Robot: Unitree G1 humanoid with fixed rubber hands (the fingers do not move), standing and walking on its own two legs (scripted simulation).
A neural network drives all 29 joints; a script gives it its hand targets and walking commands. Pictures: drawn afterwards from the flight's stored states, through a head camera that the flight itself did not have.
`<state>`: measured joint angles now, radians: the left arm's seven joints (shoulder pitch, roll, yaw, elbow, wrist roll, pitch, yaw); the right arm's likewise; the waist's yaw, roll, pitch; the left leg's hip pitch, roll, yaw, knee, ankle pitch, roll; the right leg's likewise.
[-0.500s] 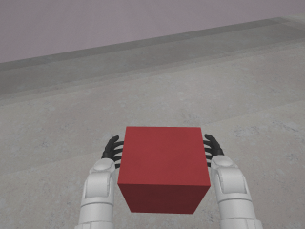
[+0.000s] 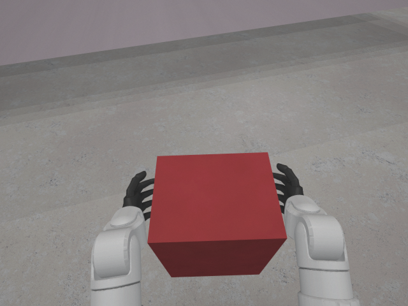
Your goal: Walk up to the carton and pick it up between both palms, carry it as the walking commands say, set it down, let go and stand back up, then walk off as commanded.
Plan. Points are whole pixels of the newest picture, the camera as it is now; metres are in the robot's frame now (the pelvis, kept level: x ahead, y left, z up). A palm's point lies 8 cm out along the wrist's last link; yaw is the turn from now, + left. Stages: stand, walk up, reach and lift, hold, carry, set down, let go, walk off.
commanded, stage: carry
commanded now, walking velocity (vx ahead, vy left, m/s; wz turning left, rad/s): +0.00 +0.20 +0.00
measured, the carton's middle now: (214, 222) +0.29 +0.01 +0.02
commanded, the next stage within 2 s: none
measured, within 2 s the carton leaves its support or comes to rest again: neither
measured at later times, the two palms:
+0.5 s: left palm (103, 224) +0.25 +0.20 +0.10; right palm (275, 236) +0.22 -0.09 +0.09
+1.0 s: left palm out of the picture +0.19 +0.35 +0.09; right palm (180, 263) +0.18 +0.06 +0.10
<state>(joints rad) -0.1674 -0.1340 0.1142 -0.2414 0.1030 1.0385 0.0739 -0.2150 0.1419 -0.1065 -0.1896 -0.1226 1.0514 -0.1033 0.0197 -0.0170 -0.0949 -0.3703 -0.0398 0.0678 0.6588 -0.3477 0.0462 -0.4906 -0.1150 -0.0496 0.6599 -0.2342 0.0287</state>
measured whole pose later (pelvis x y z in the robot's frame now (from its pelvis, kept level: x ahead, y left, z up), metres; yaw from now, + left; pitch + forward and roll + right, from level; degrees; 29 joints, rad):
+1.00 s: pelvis -0.08 +0.22 +0.01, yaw -4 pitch +5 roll +0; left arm -0.16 -0.13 0.09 -0.37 0.08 1.20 0.11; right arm -0.18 0.14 -0.09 -0.33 -0.11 1.19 -0.11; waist 0.01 -0.01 -0.07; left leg -0.41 0.00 0.14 0.55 -0.22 0.08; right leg -0.51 -0.06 -0.15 0.95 -0.49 0.01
